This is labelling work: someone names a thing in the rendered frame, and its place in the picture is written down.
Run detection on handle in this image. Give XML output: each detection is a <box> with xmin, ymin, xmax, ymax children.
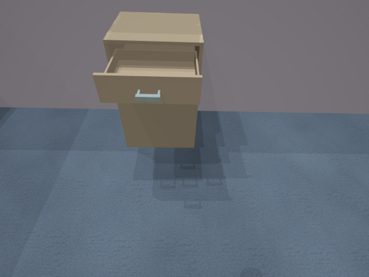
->
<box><xmin>135</xmin><ymin>89</ymin><xmax>161</xmax><ymax>102</ymax></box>

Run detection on cabinet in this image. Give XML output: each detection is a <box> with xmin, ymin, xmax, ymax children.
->
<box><xmin>103</xmin><ymin>12</ymin><xmax>204</xmax><ymax>148</ymax></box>

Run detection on drawer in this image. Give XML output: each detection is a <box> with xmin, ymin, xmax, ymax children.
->
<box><xmin>92</xmin><ymin>48</ymin><xmax>202</xmax><ymax>104</ymax></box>

